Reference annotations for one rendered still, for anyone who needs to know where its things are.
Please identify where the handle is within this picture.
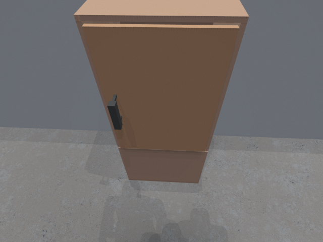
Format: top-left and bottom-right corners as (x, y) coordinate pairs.
(107, 95), (123, 130)

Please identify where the cupboard door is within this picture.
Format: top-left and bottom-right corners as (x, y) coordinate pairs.
(82, 24), (239, 151)

